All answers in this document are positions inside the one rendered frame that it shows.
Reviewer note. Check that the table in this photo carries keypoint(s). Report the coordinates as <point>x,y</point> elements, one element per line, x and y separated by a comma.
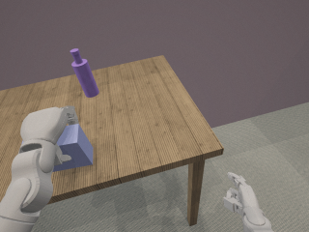
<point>141,122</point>

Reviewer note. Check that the sponge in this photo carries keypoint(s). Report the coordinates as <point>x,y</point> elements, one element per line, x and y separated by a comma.
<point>74,143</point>

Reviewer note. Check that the right robot forearm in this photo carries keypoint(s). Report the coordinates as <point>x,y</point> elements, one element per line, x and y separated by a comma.
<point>255,220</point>

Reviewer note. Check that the left robot forearm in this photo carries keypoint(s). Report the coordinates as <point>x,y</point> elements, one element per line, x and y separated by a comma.
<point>31,187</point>

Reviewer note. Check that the right robot hand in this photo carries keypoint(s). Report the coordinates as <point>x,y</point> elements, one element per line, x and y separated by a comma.
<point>235,200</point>

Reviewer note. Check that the left robot hand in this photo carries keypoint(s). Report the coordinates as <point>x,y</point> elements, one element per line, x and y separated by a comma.
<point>48,124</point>

